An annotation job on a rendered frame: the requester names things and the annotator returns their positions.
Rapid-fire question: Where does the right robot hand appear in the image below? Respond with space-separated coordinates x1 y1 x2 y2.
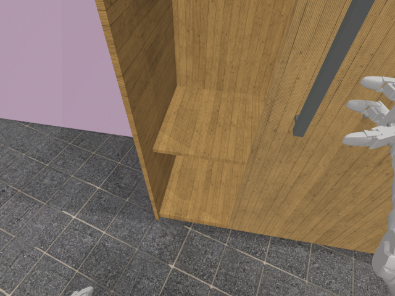
343 76 395 149

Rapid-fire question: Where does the robot right upper arm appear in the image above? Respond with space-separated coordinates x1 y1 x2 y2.
372 228 395 296

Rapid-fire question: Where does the handle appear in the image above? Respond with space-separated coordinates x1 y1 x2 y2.
293 0 375 137

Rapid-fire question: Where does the wardrobe door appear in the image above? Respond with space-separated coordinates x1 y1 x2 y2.
228 0 395 253

